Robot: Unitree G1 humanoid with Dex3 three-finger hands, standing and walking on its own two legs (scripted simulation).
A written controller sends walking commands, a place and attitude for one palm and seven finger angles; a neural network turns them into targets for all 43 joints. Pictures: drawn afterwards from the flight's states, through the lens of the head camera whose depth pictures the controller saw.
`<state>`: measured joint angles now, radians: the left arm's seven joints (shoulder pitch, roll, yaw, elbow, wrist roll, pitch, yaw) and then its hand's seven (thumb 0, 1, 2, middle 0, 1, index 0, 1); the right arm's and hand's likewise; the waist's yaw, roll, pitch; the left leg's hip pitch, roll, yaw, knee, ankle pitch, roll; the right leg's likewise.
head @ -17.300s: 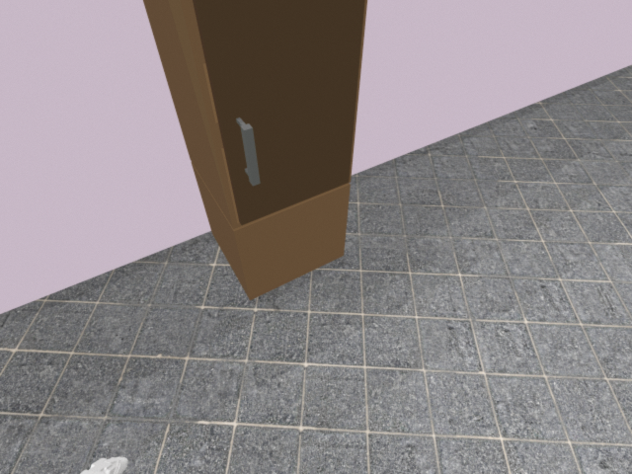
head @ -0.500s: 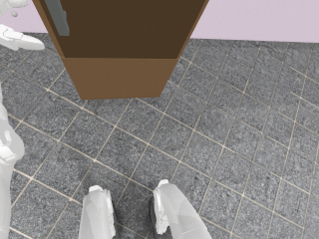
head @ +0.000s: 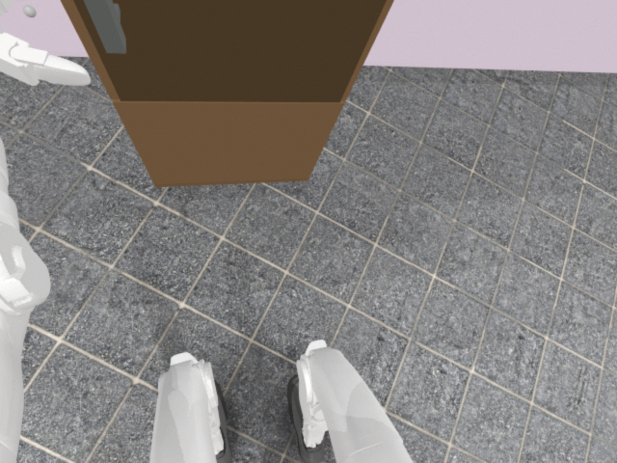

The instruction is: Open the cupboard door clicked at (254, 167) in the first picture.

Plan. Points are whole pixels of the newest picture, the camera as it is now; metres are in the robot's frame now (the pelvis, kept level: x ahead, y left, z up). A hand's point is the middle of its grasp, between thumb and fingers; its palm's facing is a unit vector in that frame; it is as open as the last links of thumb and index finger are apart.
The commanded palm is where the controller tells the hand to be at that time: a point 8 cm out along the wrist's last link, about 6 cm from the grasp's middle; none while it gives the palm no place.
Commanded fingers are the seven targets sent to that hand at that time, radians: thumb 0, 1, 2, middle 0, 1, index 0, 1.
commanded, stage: slide the fingers in behind the handle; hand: left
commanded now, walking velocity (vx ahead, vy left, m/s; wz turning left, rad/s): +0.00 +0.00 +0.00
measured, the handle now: out of the picture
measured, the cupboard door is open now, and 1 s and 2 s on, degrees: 0 0 0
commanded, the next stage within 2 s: close the thumb around the handle in 1.44 s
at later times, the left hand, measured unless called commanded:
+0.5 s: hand (64, 15) +0.59 +0.18 +0.07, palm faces -0.01 -1.00 -0.02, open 14.0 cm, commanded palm +0.58 +0.19 +0.06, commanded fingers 0.00 -0.50 0.30 -0.30 -1.20 -0.30 -1.20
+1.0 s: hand (109, 16) +0.60 +0.15 +0.06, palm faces -0.02 -1.00 -0.02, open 13.9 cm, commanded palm +0.58 +0.16 +0.06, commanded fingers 0.00 -0.50 0.30 -0.30 -1.20 -0.30 -1.20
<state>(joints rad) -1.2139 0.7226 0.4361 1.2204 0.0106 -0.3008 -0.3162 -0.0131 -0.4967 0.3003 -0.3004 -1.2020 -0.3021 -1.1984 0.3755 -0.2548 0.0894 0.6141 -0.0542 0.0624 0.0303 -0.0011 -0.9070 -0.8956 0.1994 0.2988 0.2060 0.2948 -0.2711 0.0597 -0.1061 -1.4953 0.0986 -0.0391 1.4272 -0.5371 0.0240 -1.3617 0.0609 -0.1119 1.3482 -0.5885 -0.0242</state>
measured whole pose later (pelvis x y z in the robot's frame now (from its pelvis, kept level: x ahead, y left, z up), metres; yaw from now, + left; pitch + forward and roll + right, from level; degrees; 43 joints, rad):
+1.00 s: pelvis +0.01 -0.01 +0.00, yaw +1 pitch +34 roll -5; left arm -1.21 0.56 0.37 1.22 0.02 -0.33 -0.16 -0.01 -0.50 0.30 -0.30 -1.20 -0.31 -1.20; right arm 0.39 -0.24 0.07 0.64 -0.07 0.05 0.06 0.00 -0.91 -0.90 0.20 0.30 0.21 0.29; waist -0.26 0.07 -0.12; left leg -1.47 0.09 -0.03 1.41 -0.54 0.01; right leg -1.35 0.06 -0.10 1.35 -0.60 -0.04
